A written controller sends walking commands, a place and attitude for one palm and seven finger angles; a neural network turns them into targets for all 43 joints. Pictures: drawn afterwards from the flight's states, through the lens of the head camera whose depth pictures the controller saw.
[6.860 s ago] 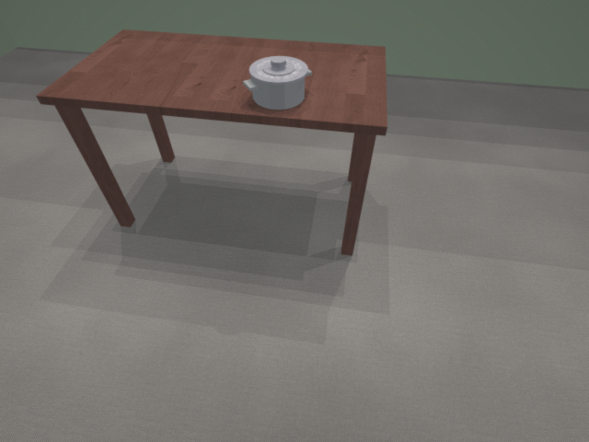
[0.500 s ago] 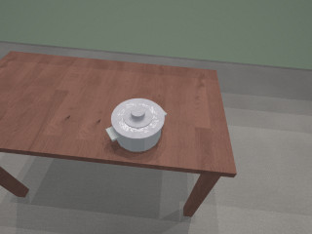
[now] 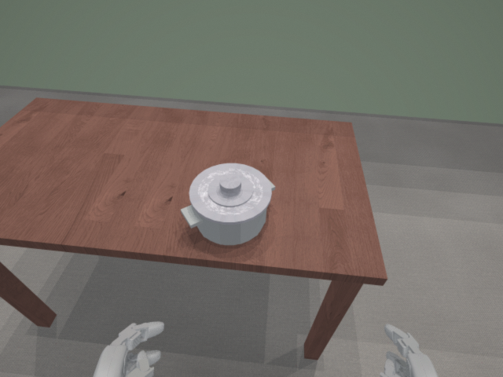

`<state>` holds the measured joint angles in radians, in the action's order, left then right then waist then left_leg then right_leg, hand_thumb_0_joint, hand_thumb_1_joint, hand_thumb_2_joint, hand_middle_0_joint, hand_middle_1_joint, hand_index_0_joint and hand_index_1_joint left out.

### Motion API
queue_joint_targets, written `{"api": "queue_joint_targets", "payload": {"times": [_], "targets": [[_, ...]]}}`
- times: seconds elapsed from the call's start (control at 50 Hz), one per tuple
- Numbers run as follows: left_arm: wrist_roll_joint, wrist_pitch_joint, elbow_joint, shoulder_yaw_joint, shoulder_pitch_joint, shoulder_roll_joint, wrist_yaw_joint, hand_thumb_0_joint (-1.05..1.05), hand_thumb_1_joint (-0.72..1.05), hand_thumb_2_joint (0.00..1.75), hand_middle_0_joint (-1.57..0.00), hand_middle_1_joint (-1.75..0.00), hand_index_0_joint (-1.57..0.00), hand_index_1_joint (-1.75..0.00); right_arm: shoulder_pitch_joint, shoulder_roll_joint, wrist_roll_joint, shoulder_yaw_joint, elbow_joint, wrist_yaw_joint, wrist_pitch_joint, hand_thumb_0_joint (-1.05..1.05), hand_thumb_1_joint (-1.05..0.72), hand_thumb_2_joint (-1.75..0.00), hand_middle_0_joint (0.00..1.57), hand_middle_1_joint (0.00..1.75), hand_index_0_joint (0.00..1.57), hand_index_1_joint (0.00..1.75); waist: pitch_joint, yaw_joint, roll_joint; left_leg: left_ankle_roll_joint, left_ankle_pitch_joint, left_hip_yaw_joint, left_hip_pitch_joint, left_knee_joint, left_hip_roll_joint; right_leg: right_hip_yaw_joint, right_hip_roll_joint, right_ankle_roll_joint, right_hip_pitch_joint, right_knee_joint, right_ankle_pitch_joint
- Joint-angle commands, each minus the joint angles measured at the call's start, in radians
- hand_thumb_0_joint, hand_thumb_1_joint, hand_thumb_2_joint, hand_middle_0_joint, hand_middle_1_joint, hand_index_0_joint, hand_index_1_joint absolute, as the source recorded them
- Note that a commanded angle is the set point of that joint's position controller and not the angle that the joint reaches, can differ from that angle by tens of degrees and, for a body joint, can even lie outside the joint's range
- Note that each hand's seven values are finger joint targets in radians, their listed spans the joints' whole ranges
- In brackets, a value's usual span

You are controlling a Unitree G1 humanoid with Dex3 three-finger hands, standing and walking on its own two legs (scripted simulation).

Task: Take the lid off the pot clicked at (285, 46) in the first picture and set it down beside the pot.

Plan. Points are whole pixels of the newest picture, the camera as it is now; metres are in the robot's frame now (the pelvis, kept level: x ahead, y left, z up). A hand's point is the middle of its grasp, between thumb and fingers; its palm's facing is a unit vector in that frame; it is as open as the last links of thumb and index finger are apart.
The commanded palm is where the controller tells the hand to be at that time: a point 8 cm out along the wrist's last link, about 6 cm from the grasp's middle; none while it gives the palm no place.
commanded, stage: lift the closed hand beside the body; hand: left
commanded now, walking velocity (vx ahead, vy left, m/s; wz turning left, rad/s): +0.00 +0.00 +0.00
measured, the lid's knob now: (230, 183) +0.50 +0.07 +0.02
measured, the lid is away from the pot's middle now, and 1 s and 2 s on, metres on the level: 0.00 0.00 0.00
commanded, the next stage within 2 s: raise the hand higher, near the body in 0.32 s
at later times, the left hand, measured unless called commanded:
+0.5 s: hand out of the picture +0.12 +0.21 -0.05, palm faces +0.26 -0.90 -0.36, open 3.1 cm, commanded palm +0.08 +0.25 -0.01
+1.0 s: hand (96, 340) +0.16 +0.22 +0.05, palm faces +0.31 -0.87 -0.38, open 3.1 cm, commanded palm +0.12 +0.25 +0.08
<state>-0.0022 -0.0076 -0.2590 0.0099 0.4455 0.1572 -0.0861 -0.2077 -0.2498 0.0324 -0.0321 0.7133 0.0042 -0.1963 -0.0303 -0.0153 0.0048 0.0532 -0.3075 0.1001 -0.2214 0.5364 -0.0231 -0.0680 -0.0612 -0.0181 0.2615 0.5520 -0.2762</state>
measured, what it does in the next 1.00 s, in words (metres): stands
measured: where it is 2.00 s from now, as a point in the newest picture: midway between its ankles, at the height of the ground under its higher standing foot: outside the picture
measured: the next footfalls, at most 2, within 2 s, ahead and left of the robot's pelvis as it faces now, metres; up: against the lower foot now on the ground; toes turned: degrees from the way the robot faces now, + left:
none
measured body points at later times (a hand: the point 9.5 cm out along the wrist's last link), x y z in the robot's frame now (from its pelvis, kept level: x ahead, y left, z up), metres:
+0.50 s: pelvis +0.01 -0.02 +0.00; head +0.03 -0.03 +0.45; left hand +0.11 +0.26 -0.03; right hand +0.19 -0.23 -0.10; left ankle -0.01 +0.08 -0.73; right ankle +0.01 -0.13 -0.73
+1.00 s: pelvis +0.02 -0.02 +0.01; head +0.02 -0.03 +0.46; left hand +0.14 +0.26 +0.07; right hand +0.24 -0.23 -0.06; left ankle -0.01 +0.08 -0.73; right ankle +0.01 -0.13 -0.73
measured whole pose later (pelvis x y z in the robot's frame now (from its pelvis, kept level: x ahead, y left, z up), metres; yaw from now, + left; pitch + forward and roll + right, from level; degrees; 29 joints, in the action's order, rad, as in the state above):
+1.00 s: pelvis +0.02 -0.02 +0.01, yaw +2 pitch -2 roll +0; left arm 0.02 -0.08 0.23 -0.16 0.63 0.27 -0.09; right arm -0.16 -0.20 0.01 -0.01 0.60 -0.06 -0.16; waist 0.02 0.06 -0.04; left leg 0.02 -0.31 0.06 -0.15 0.49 0.01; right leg -0.11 -0.03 0.01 0.16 0.47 -0.28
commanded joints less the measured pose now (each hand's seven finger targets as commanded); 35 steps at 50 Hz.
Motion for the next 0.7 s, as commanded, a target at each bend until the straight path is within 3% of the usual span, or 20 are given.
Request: {"api": "queue_joint_targets", "payload": {"times": [0.0,0.02,0.04,0.1,0.16,0.18,0.24,0.28,0.38,0.46,0.54,0.62,0.64,0.68], "targets": [[0.011,-0.076,0.173,-0.077,0.153,0.101,0.014,0.00,0.90,0.90,-0.90,-1.07,-0.90,-1.07,0.105,-0.089,0.012,-0.025,-0.264,-0.006,-0.007,0.00,-0.90,-0.90,0.20,0.30,0.20,0.30,0.104,0.044,-0.003,-0.052,0.063,-0.097,-0.103,-0.125,0.039,-0.006,0.036,0.048,0.011,-0.081,0.035],[0.012,-0.088,0.182,-0.119,0.117,0.141,0.009,0.00,0.90,0.90,-0.95,-1.12,-0.95,-1.12,0.096,-0.092,0.014,-0.027,-0.274,-0.014,0.006,0.00,-0.90,-0.90,0.20,0.30,0.20,0.30,0.098,0.038,-0.004,-0.051,0.050,-0.094,-0.107,-0.116,0.036,-0.004,0.036,0.048,0.015,-0.093,0.033],[0.015,-0.102,0.238,-0.107,0.072,0.134,0.012,0.00,0.90,0.90,-0.99,-1.16,-0.99,-1.16,0.105,-0.089,0.015,-0.023,-0.294,-0.021,0.013,0.00,-0.90,-0.90,0.20,0.30,0.20,0.30,0.093,0.032,-0.041,-0.049,0.024,-0.089,-0.099,-0.113,0.033,0.004,0.038,0.047,0.028,-0.100,0.017],[0.018,-0.113,0.347,-0.093,0.029,0.132,0.006,0.00,0.90,0.90,-1.12,-1.31,-1.12,-1.31,0.078,-0.076,0.005,-0.013,-0.320,-0.039,0.011,0.00,-0.90,-0.90,0.20,0.30,0.20,0.30,-0.011,0.028,-0.119,-0.043,0.085,-0.086,-0.028,-0.093,0.026,0.012,0.041,0.048,0.002,-0.092,0.073],[0.016,-0.096,0.329,-0.081,0.010,0.123,-0.001,0.00,0.90,0.90,-1.26,-1.45,-1.26,-1.45,0.070,-0.078,-0.002,-0.005,-0.323,-0.051,0.017,0.00,-0.90,-0.90,0.20,0.30,0.20,0.30,-0.013,0.011,-0.048,-0.037,0.101,-0.088,-0.032,-0.070,0.022,0.004,0.047,0.042,0.018,-0.095,0.091],[0.015,-0.089,0.314,-0.093,0.041,0.126,-0.002,0.00,0.90,0.90,-1.30,-1.50,-1.30,-1.50,0.066,-0.079,-0.004,-0.006,-0.321,-0.055,0.019,0.00,-0.90,-0.90,0.20,0.30,0.20,0.30,-0.025,0.016,-0.040,-0.034,0.132,-0.085,-0.027,-0.062,0.022,0.004,0.046,0.042,0.011,-0.090,0.118],[0.016,-0.079,0.331,-0.119,0.047,0.153,-0.005,0.00,0.90,0.90,-1.30,-1.50,-1.30,-1.50,0.076,-0.081,-0.009,-0.002,-0.319,-0.059,0.025,0.00,-0.90,-0.90,0.20,0.30,0.20,0.30,-0.055,0.022,-0.026,-0.031,0.169,-0.083,-0.025,-0.048,0.018,0.001,0.043,0.040,-0.012,-0.086,0.156],[0.016,-0.071,0.339,-0.143,0.077,0.171,-0.009,0.00,0.90,0.90,-1.30,-1.50,-1.30,-1.50,0.082,-0.078,-0.013,0.000,-0.313,-0.064,0.023,0.00,-0.90,-0.90,0.20,0.30,0.20,0.30,-0.072,0.034,-0.050,-0.032,0.202,-0.084,-0.014,-0.046,0.020,0.002,0.039,0.041,-0.029,-0.079,0.178],[0.011,-0.057,0.309,-0.179,0.114,0.194,-0.014,0.00,0.90,0.90,-1.30,-1.50,-1.30,-1.50,0.103,-0.076,-0.014,0.001,-0.286,-0.070,0.022,0.00,-0.90,-0.90,0.20,0.30,0.20,0.30,-0.073,0.045,0.002,-0.028,0.246,-0.084,-0.023,-0.039,0.022,-0.005,0.033,0.036,-0.042,-0.071,0.214],[0.014,-0.067,0.426,-0.206,0.143,0.227,-0.019,0.00,0.90,0.90,-1.30,-1.50,-1.30,-1.50,0.113,-0.067,-0.013,0.000,-0.277,-0.072,0.000,0.00,-0.90,-0.90,0.20,0.30,0.20,0.30,-0.123,0.068,-0.062,-0.027,0.299,-0.086,0.020,-0.048,0.027,-0.002,0.025,0.037,-0.077,-0.071,0.231],[0.012,-0.061,0.388,-0.203,0.226,0.204,-0.020,0.00,0.90,0.90,-1.30,-1.50,-1.30,-1.50,0.130,-0.062,-0.011,-0.011,-0.252,-0.074,-0.004,0.00,-0.90,-0.90,0.20,0.30,0.20,0.30,-0.037,0.062,0.046,-0.022,0.278,-0.087,-0.015,-0.055,0.033,-0.012,0.027,0.028,-0.053,-0.085,0.217],[0.018,-0.093,0.512,-0.261,0.201,0.270,-0.027,0.00,0.90,0.90,-1.30,-1.50,-1.30,-1.50,0.136,-0.060,-0.007,-0.016,-0.252,-0.079,-0.013,0.00,-0.90,-0.90,0.20,0.30,0.20,0.30,-0.053,0.071,-0.018,-0.020,0.241,-0.079,0.018,-0.068,0.032,0.004,0.022,0.028,-0.065,-0.112,0.176],[0.018,-0.098,0.530,-0.247,0.207,0.252,-0.026,0.00,0.90,0.90,-1.30,-1.50,-1.30,-1.50,0.137,-0.056,-0.008,-0.015,-0.254,-0.080,-0.018,0.00,-0.90,-0.90,0.20,0.30,0.20,0.30,-0.051,0.070,-0.046,-0.020,0.236,-0.074,0.027,-0.071,0.030,0.007,0.020,0.028,-0.066,-0.118,0.172],[0.020,-0.102,0.531,-0.255,0.246,0.243,-0.029,0.00,0.90,0.90,-1.30,-1.50,-1.30,-1.50,0.133,-0.051,-0.008,-0.018,-0.247,-0.080,-0.021,0.00,-0.90,-0.90,0.20,0.30,0.20,0.30,-0.048,0.075,-0.038,-0.022,0.257,-0.076,0.040,-0.079,0.034,0.001,0.023,0.030,-0.074,-0.118,0.183]]}}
